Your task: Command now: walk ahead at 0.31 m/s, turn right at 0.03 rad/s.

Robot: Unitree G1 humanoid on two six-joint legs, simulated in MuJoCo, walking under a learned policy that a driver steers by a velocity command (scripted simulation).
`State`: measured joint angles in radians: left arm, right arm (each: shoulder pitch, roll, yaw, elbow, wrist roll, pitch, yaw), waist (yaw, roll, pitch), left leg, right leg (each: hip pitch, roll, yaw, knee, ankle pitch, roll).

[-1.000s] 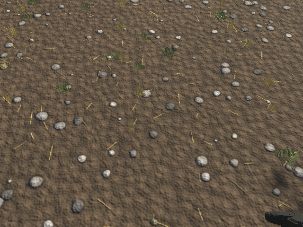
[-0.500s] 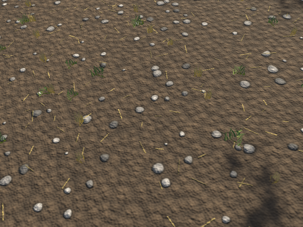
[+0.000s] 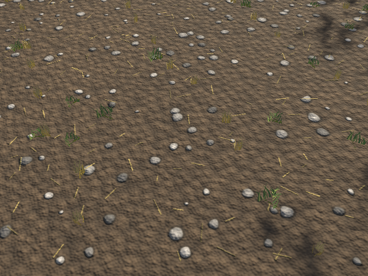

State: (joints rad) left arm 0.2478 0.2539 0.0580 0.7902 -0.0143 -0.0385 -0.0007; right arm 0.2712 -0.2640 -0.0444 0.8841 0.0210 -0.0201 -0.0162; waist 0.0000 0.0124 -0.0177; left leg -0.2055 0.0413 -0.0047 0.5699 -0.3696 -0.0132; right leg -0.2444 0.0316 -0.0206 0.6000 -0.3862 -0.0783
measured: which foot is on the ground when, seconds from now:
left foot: down 0.00-0.02, up 0.04-0.44, down 0.46-0.94, up 0.96-1.00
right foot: down 0.00-0.48, up 0.50-0.92, down 0.94-1.00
